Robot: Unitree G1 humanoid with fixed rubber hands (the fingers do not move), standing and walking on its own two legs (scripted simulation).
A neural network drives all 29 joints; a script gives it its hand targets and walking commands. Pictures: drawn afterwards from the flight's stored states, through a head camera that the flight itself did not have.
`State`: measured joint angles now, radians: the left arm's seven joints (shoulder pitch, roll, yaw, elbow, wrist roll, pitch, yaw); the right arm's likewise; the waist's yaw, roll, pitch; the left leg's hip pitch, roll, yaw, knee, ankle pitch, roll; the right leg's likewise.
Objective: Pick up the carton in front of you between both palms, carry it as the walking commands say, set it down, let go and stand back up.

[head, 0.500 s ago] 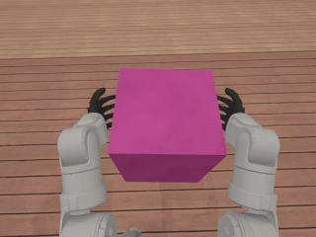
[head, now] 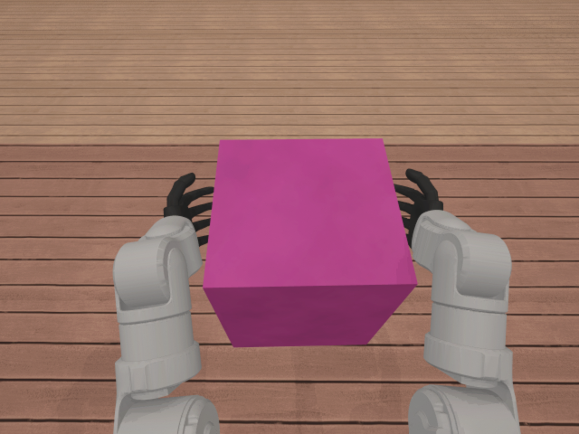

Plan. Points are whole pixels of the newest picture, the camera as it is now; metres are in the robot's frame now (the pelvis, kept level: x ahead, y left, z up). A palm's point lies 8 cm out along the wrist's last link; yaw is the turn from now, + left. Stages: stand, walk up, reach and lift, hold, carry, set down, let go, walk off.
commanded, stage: carry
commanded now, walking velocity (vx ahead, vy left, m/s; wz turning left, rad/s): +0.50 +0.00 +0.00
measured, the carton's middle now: (300, 253) +0.36 +0.02 +0.08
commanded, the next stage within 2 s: none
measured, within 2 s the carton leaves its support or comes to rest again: neither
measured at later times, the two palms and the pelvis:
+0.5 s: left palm (240, 84) +0.66 +0.14 +0.19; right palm (409, 99) +0.62 -0.16 +0.19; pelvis +0.30 +0.04 +0.05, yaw -2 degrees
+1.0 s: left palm (244, 0) +0.94 +0.17 +0.25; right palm (376, 4) +0.96 -0.14 +0.24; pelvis +0.61 +0.00 +0.10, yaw -1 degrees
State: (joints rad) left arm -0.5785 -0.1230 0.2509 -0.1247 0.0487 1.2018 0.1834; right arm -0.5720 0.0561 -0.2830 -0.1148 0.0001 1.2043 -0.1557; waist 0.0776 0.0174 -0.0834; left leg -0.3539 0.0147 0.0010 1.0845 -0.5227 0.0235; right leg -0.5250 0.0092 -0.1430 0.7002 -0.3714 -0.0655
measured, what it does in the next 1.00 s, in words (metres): climbs: left foot 0.04 m higher, then right foot 0.03 m higher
